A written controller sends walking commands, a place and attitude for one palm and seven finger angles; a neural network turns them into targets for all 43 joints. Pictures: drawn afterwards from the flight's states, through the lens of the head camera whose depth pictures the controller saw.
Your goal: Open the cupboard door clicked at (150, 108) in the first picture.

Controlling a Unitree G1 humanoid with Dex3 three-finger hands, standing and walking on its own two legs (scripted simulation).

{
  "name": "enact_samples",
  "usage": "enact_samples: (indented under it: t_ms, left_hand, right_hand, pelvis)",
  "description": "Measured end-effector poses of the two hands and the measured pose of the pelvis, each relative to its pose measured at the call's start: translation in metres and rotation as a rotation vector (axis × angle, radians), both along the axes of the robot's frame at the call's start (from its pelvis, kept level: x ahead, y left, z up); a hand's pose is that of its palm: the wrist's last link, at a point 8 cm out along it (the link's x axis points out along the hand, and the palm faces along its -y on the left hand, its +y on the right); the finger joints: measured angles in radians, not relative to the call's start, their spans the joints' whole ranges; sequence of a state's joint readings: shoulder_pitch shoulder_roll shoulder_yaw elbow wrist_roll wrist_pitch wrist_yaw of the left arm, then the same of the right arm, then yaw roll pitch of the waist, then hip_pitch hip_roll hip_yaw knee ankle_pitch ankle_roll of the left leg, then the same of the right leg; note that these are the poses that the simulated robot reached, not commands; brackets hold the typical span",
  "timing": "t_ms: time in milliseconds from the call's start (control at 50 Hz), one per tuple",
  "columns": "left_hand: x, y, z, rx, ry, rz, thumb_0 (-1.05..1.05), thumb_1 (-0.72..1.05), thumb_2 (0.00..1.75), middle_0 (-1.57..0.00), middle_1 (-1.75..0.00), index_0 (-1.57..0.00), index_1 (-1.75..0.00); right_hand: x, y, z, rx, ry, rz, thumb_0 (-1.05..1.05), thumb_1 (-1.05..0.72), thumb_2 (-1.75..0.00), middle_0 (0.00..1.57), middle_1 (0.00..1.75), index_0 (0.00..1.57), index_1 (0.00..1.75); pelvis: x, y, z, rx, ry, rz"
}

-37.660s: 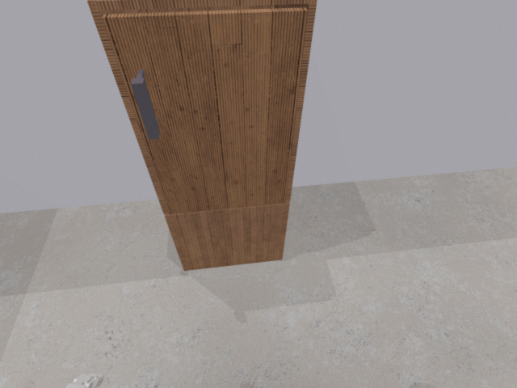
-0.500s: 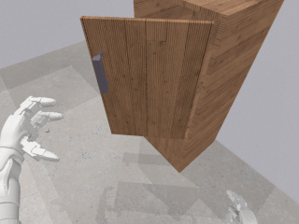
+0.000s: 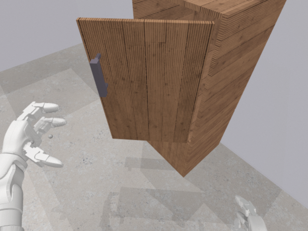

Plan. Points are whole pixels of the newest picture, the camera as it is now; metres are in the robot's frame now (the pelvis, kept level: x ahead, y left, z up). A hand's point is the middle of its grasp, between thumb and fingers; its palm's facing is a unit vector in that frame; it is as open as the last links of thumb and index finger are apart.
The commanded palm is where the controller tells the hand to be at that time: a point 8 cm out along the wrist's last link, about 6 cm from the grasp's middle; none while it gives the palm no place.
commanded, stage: move the hooked fingers beside the handle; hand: left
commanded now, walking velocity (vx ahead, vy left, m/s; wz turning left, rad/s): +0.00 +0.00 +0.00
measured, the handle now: (100, 75) +0.56 +0.23 +0.09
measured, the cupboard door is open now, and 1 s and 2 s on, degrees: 44 44 44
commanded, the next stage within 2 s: none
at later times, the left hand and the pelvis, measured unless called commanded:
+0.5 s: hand (57, 120) +0.34 +0.28 +0.11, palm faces +0.05 -1.00 -0.02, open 14.0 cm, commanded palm +0.32 +0.33 +0.11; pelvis +0.00 +0.00 +0.00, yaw +0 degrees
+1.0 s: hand (65, 101) +0.41 +0.29 +0.11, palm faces +0.01 -1.00 +0.01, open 14.0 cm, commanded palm +0.40 +0.34 +0.10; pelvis +0.00 +0.01 -0.01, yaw -1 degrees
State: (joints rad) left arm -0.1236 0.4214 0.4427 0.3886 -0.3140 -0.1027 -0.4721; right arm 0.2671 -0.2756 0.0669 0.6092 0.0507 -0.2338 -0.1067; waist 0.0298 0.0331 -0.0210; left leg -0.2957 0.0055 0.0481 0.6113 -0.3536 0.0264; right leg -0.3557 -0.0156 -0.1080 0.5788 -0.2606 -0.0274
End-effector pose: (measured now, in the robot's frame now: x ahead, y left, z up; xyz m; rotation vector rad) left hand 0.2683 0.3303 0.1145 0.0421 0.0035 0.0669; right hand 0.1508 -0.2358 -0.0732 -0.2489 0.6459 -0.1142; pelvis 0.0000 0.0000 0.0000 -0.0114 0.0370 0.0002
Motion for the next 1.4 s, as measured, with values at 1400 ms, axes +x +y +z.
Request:
enact_samples:
  t_ms: [1400]
  left_hand:
    - [0.179, 0.018, -0.007, -0.051, 0.015, -0.065, -0.01, -0.5, 0.3, -0.3, -1.2, -0.3, -1.2]
  right_hand:
    - [-0.128, -0.013, -0.034, -0.082, 0.549, -0.207, 0.0, -0.9, -0.89, 0.2, 0.3, 0.21, 0.3]
  pelvis:
    - [0.006, 0.021, -0.016, -0.025, 0.213, -0.023]
